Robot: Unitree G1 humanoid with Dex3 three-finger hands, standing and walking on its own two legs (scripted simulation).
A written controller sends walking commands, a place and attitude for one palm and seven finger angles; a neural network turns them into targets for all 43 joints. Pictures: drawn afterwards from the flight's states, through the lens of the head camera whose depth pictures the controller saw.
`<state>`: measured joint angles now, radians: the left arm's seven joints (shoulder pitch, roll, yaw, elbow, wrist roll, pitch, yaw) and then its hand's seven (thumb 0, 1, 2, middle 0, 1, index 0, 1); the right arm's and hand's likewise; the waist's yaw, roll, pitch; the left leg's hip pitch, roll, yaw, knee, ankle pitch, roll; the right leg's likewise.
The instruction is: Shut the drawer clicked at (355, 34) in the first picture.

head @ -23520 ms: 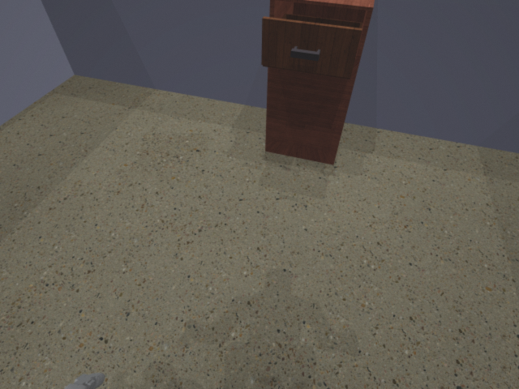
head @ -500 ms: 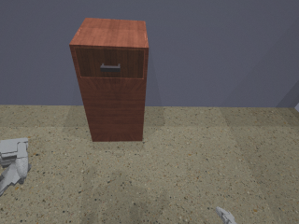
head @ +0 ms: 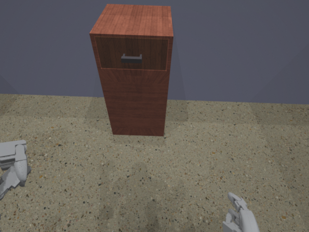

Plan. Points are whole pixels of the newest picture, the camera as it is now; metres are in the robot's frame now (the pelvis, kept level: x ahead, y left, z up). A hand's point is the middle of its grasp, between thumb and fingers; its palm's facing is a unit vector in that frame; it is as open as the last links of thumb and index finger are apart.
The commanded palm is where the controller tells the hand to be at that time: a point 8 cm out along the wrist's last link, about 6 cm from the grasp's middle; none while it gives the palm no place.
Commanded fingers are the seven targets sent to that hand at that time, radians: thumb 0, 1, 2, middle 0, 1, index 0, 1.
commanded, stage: stop stepping back and stand still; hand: left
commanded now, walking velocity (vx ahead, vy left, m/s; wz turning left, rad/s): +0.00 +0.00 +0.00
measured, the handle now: (132, 57) +0.93 +0.17 -0.04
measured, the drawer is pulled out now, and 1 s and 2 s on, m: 0.00 0.00 0.00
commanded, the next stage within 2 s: let the arm hang, fingers relaxed in 0.12 s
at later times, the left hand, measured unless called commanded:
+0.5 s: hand out of the picture +0.07 +0.21 -0.16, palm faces -0.03 -0.97 -0.22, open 3.1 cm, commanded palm none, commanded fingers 0.00 0.90 0.90 -0.80 -0.95 -0.80 -0.95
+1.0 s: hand out of the picture -0.03 +0.21 -0.17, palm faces +0.05 -0.97 -0.23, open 7.0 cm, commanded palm none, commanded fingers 0.00 0.90 0.90 -0.20 -0.30 -0.20 -0.30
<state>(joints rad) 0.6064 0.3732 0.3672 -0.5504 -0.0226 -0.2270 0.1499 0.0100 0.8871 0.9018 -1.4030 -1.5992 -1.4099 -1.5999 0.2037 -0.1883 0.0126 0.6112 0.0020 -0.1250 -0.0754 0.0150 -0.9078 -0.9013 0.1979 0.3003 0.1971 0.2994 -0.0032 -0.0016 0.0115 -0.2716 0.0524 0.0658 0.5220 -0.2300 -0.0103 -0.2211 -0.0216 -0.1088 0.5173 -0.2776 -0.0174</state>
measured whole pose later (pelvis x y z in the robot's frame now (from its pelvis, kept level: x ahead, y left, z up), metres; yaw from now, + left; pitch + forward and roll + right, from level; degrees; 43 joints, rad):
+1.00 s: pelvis -0.01 +0.02 +0.01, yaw +2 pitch -2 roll +0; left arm 0.28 0.17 0.01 1.15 0.01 0.01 0.03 0.00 0.91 0.90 -0.27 -0.38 -0.27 -0.38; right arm 0.28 -0.13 -0.01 1.13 -0.01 0.02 -0.02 0.01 -0.91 -0.90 0.20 0.30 0.20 0.30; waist 0.00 0.03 0.05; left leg -0.22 0.00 0.06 0.43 -0.17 0.02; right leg -0.17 -0.07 -0.12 0.44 -0.23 0.01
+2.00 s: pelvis +0.02 -0.01 +0.01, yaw +2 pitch -2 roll +0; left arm 0.19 0.21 0.03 1.14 0.01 -0.01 0.02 0.00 0.91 0.90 -0.20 -0.30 -0.20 -0.30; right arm 0.20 -0.21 -0.02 1.14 -0.01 0.01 -0.03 0.01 -0.91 -0.90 0.20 0.30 0.20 0.30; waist -0.01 0.02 0.06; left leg -0.17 0.04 0.03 0.39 -0.18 -0.02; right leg -0.10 -0.02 -0.15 0.38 -0.25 -0.03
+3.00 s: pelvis +0.04 -0.01 +0.01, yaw +1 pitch -2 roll +0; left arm 0.12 0.29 0.02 1.13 0.01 -0.02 0.01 0.00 0.90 0.90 -0.20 -0.30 -0.21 -0.30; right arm 0.13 -0.30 -0.01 1.13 -0.01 0.00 -0.01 0.01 -0.91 -0.90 0.20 0.30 0.20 0.30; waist -0.01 0.02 0.06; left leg -0.11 0.05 0.05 0.30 -0.17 -0.03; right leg -0.05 -0.01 -0.13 0.30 -0.23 -0.03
